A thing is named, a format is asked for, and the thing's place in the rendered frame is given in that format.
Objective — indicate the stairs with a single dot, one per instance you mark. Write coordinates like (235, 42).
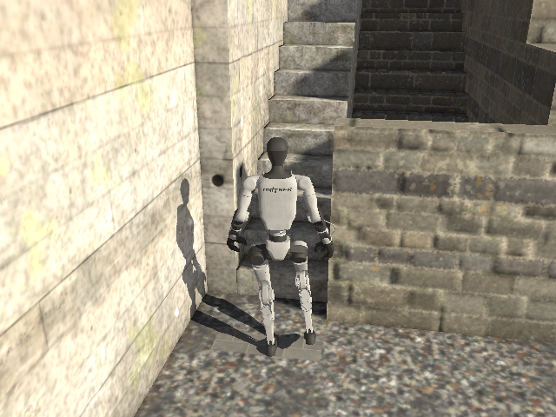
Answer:
(313, 86)

